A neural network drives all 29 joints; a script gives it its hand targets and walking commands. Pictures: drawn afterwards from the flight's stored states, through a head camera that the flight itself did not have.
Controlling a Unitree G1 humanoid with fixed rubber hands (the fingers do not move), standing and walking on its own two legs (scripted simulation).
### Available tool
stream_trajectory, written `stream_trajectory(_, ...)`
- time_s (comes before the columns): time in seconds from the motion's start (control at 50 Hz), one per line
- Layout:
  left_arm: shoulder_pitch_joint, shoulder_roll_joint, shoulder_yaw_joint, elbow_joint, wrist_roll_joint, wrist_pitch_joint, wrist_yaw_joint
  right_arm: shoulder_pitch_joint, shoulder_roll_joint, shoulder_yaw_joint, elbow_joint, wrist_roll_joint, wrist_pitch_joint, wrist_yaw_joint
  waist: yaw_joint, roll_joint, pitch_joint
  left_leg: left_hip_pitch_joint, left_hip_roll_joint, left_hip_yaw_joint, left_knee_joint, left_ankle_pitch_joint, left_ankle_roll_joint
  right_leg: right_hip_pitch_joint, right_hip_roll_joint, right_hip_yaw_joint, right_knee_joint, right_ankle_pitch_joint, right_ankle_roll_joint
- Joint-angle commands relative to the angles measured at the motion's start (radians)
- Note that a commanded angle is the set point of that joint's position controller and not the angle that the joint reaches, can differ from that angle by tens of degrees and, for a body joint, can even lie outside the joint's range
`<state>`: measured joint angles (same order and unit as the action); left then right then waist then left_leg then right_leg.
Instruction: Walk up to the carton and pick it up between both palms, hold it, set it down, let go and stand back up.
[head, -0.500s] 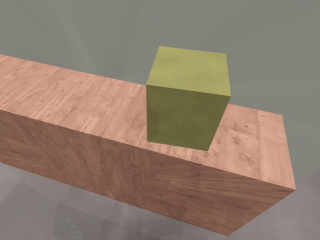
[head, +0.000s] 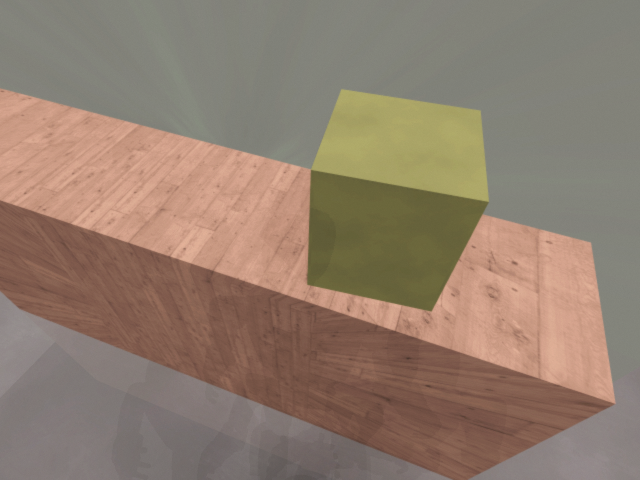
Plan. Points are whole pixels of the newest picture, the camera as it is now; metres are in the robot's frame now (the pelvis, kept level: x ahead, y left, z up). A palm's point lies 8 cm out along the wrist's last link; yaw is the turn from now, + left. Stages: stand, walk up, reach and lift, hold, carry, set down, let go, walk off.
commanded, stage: walk up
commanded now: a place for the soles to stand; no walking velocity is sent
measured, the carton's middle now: (387, 203) +0.50 -0.09 +0.04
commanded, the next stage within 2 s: stand in 1.78 s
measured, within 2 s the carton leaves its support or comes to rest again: neither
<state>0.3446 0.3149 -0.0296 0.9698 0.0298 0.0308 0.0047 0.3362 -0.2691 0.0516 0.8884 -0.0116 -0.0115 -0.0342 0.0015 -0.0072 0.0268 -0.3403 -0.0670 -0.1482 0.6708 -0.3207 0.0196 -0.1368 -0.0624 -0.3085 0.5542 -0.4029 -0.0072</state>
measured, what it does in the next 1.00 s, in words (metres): steps on the spot: right foot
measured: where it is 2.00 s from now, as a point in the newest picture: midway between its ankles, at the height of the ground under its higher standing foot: outside the picture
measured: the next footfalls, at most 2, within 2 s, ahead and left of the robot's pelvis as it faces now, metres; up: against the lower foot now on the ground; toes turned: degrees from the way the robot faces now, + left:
right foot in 0.30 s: +0.06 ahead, -0.17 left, +0.00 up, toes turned -4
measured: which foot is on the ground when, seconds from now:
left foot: down 0.00-1.00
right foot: down 0.00-0.08, up 0.10-0.28, down 0.30-1.00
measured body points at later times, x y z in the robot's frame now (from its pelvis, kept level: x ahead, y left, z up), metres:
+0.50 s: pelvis +0.01 -0.06 +0.01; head +0.01 -0.08 +0.46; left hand +0.06 +0.21 -0.12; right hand +0.11 -0.32 -0.13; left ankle +0.02 +0.09 -0.73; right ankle +0.03 -0.18 -0.73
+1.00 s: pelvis +0.01 -0.03 +0.01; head +0.02 -0.03 +0.46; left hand +0.10 +0.23 -0.13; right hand +0.07 -0.32 -0.12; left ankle +0.02 +0.10 -0.73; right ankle +0.03 -0.18 -0.73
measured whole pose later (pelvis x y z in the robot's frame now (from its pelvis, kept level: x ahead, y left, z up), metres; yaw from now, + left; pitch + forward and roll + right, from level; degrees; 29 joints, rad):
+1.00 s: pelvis +0.01 -0.03 +0.01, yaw -8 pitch -2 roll +2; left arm 0.29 0.30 0.00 0.89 0.01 0.00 0.02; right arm 0.15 -0.29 0.03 0.97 -0.01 0.03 -0.02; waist 0.02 -0.03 0.04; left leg -0.20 0.01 0.05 0.51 -0.29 -0.01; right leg -0.30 0.02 0.17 0.58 -0.25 0.03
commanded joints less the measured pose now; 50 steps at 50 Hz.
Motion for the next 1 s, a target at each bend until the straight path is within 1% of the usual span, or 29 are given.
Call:
stream_trajectory(0.0, 0.031, 0.121, 0.024, -0.040, 0.007, -0.001, 0.002, 0.074, -0.116, -0.031, -0.055, -0.002, -0.016, -0.006, -0.015, 0.046, -0.012, -0.043, 0.085, -0.097, -0.055, 0.377, 0.066, 0.054, -0.102, 0.118, -0.010, 0.241, -0.066)
stream_trajectory(0.04, 0.019, 0.098, 0.021, -0.063, 0.008, 0.008, -0.002, 0.137, -0.157, -0.051, -0.048, -0.002, -0.012, -0.011, -0.036, 0.098, -0.045, 0.062, 0.149, -0.276, -0.130, 0.378, 0.126, -0.051, -0.028, 0.120, 0.117, 0.112, -0.019)
stream_trajectory(0.08, 0.015, 0.064, 0.013, -0.094, 0.001, 0.014, -0.006, 0.154, -0.190, -0.073, -0.053, -0.005, -0.001, -0.018, -0.045, 0.176, -0.012, 0.150, 0.242, -0.527, -0.263, 0.240, 0.224, -0.232, 0.052, 0.219, 0.194, -0.262, 0.011)
stream_trajectory(0.1, 0.004, 0.056, 0.008, -0.111, 0.001, 0.011, -0.004, 0.133, -0.190, -0.081, -0.064, -0.007, 0.006, -0.024, -0.043, 0.190, 0.018, 0.202, 0.289, -0.590, -0.289, 0.204, 0.258, -0.349, 0.047, 0.278, 0.247, -0.331, 0.007)
stream_trajectory(0.14, -0.001, 0.069, 0.012, -0.116, 0.003, 0.002, 0.002, 0.103, -0.166, -0.084, -0.078, -0.016, 0.011, -0.033, -0.044, 0.152, 0.017, 0.252, 0.297, -0.547, -0.279, 0.297, 0.248, -0.412, 0.032, 0.337, 0.266, -0.258, 0.005)
stream_trajectory(0.18, 0.011, 0.075, 0.023, -0.123, 0.002, -0.009, 0.006, 0.041, -0.138, -0.078, -0.093, -0.015, 0.004, -0.030, -0.019, 0.130, -0.042, 0.228, 0.262, -0.407, -0.263, 0.409, 0.190, -0.316, 0.017, 0.354, 0.198, -0.121, 0.013)
stream_trajectory(0.2, 0.037, 0.050, 0.020, -0.121, -0.008, -0.018, 0.005, -0.018, -0.126, -0.071, -0.094, -0.012, 0.004, -0.024, 0.012, 0.145, -0.080, 0.172, 0.207, -0.292, -0.235, 0.468, 0.150, -0.197, 0.029, 0.324, 0.093, -0.040, 0.010)
stream_trajectory(0.24, 0.091, 0.037, 0.024, -0.083, -0.030, -0.040, 0.004, -0.116, -0.129, -0.058, -0.086, -0.022, 0.003, -0.008, 0.065, 0.103, -0.094, 0.084, 0.114, -0.127, -0.125, 0.484, 0.057, 0.031, 0.029, 0.313, -0.169, 0.328, -0.007)
stream_trajectory(0.26, 0.088, 0.074, 0.035, -0.083, -0.032, -0.047, 0.007, -0.113, -0.110, -0.050, -0.081, -0.012, 0.006, 0.000, 0.050, 0.055, -0.098, 0.031, 0.079, -0.076, -0.059, 0.438, 0.021, 0.094, -0.016, 0.368, -0.160, 0.449, -0.026)
stream_trajectory(0.28, 0.056, 0.120, 0.050, -0.107, -0.028, -0.048, 0.011, -0.075, -0.091, -0.045, -0.079, -0.007, 0.010, 0.004, 0.021, -0.037, -0.106, -0.015, 0.042, -0.026, -0.024, 0.263, -0.020, 0.107, -0.104, 0.485, -0.173, 0.497, -0.059)
stream_trajectory(0.3, 0.005, 0.153, 0.061, -0.119, -0.035, -0.040, 0.015, -0.028, -0.083, -0.041, -0.054, -0.005, 0.020, 0.002, -0.010, -0.072, -0.068, -0.013, 0.031, 0.009, -0.024, 0.037, -0.044, 0.027, -0.188, 0.585, -0.233, 0.408, -0.101)
stream_trajectory(0.32, -0.032, 0.144, 0.062, -0.127, -0.037, -0.033, 0.017, -0.010, -0.091, -0.045, -0.038, -0.008, 0.032, 0.002, -0.020, -0.032, -0.033, 0.050, 0.042, 0.041, -0.058, -0.116, -0.046, -0.081, -0.200, 0.584, -0.262, 0.200, -0.122)
stream_trajectory(0.34, -0.077, 0.145, 0.063, -0.126, -0.042, -0.023, 0.014, -0.005, -0.074, -0.038, -0.024, -0.008, 0.038, 0.000, -0.044, -0.051, 0.037, 0.126, 0.060, 0.046, -0.125, -0.083, -0.032, -0.232, -0.181, 0.586, -0.293, 0.012, -0.122)
stream_trajectory(0.36, -0.097, 0.139, 0.063, -0.125, -0.045, -0.016, 0.009, -0.031, -0.079, -0.037, -0.015, -0.010, 0.035, 0.001, -0.039, -0.049, 0.121, 0.144, 0.070, 0.022, -0.187, -0.021, -0.018, -0.303, -0.121, 0.565, -0.307, -0.060, -0.089)
stream_trajectory(0.38, -0.094, 0.121, 0.059, -0.118, -0.040, -0.014, 0.006, -0.054, -0.086, -0.039, -0.003, -0.012, 0.027, 0.006, -0.027, -0.061, 0.158, 0.133, 0.079, -0.001, -0.207, 0.045, -0.007, -0.288, -0.069, 0.511, -0.287, -0.017, -0.061)
stream_trajectory(0.4, -0.075, 0.104, 0.057, -0.113, -0.037, -0.018, 0.006, -0.055, -0.100, -0.040, 0.004, -0.007, 0.019, 0.009, -0.015, -0.089, 0.157, 0.102, 0.088, -0.006, -0.204, 0.103, -0.003, -0.224, -0.042, 0.483, -0.251, 0.103, -0.045)
stream_trajectory(0.44, -0.056, 0.103, 0.056, -0.103, -0.038, -0.030, 0.003, -0.061, -0.112, -0.046, 0.019, -0.004, 0.010, 0.008, -0.013, -0.131, 0.104, 0.076, 0.088, 0.019, -0.197, 0.102, 0.000, -0.155, -0.051, 0.500, -0.228, 0.200, -0.053)
stream_trajectory(0.48, -0.037, 0.104, 0.058, -0.098, -0.044, -0.037, 0.000, -0.097, -0.112, -0.041, 0.023, -0.012, 0.008, 0.004, -0.008, -0.086, 0.065, 0.104, 0.088, 0.043, -0.194, 0.053, -0.007, -0.151, -0.076, 0.545, -0.254, 0.182, -0.068)
stream_trajectory(0.5, -0.036, 0.107, 0.056, -0.102, -0.041, -0.039, 0.000, -0.102, -0.113, -0.039, 0.021, -0.010, 0.008, 0.003, -0.012, -0.102, 0.052, 0.118, 0.091, 0.049, -0.205, 0.061, -0.008, -0.145, -0.076, 0.543, -0.253, 0.195, -0.064)
stream_trajectory(0.6, -0.047, 0.099, 0.059, -0.106, -0.038, -0.042, 0.000, -0.141, -0.118, -0.036, 0.036, -0.003, 0.002, 0.002, -0.001, -0.064, -0.021, 0.140, 0.111, 0.066, -0.231, 0.114, -0.002, -0.083, -0.045, 0.514, -0.189, 0.323, -0.059)
stream_trajectory(0.66, -0.044, 0.105, 0.060, -0.107, -0.034, -0.038, 0.000, -0.142, -0.128, -0.033, 0.043, -0.009, 0.005, 0.003, 0.011, -0.070, -0.044, 0.152, 0.124, 0.071, -0.240, 0.125, 0.001, -0.079, -0.030, 0.510, -0.159, 0.339, -0.055)
stream_trajectory(0.7, -0.031, 0.097, 0.060, -0.104, -0.034, -0.039, 0.002, -0.158, -0.141, -0.038, 0.050, -0.006, 0.006, 0.004, 0.016, -0.016, -0.047, 0.156, 0.131, 0.075, -0.255, 0.113, 0.008, -0.087, -0.015, 0.498, -0.139, 0.336, -0.048)
stream_trajectory(0.72, -0.044, 0.101, 0.061, -0.104, -0.027, -0.038, 0.004, -0.157, -0.138, -0.040, 0.051, -0.005, 0.007, 0.005, 0.007, -0.025, -0.037, 0.148, 0.137, 0.071, -0.267, 0.126, 0.014, -0.084, 0.001, 0.488, -0.104, 0.372, -0.042)
stream_trajectory(0.78, -0.019, 0.088, 0.057, -0.100, -0.028, -0.038, 0.008, -0.169, -0.152, -0.043, 0.051, -0.003, 0.011, 0.006, 0.023, 0.024, -0.031, 0.144, 0.157, 0.068, -0.274, 0.138, 0.029, -0.111, 0.020, 0.473, -0.063, 0.363, -0.036)
stream_trajectory(0.84, -0.017, 0.076, 0.054, -0.103, -0.030, -0.035, 0.014, -0.196, -0.169, -0.052, 0.037, 0.001, 0.023, 0.006, 0.027, 0.082, 0.013, 0.108, 0.192, 0.042, -0.334, 0.016, 0.055, -0.156, 0.053, 0.464, -0.019, 0.258, -0.027)
stream_trajectory(0.88, -0.012, 0.078, 0.055, -0.113, -0.027, -0.036, 0.016, -0.203, -0.176, -0.051, 0.036, 0.002, 0.030, 0.008, 0.032, 0.087, 0.035, 0.060, 0.207, 0.033, -0.365, -0.061, 0.067, -0.155, 0.066, 0.455, -0.005, 0.198, -0.019)
stream_trajectory(0.9, 0.006, 0.073, 0.052, -0.108, -0.025, -0.039, 0.017, -0.226, -0.174, -0.054, 0.036, 0.001, 0.034, 0.011, 0.035, 0.126, 0.043, 0.058, 0.207, 0.046, -0.366, -0.074, 0.074, -0.162, 0.066, 0.453, -0.002, 0.196, -0.020)
stream_trajectory(0.94, 0.009, 0.080, 0.054, -0.108, -0.022, -0.043, 0.019, -0.223, -0.170, -0.056, 0.030, 0.003, 0.037, 0.013, 0.031, 0.107, 0.044, 0.074, 0.214, 0.060, -0.362, -0.056, 0.075, -0.171, 0.073, 0.442, 0.018, 0.232, -0.020)
stream_trajectory(0.98, 0.021, 0.085, 0.051, -0.111, -0.022, -0.052, 0.020, -0.224, -0.164, -0.059, 0.030, -0.005, 0.040, 0.016, 0.026, 0.074, 0.028, 0.116, 0.190, 0.099, -0.309, 0.014, 0.064, -0.185, 0.053, 0.479, -0.010, 0.305, -0.026)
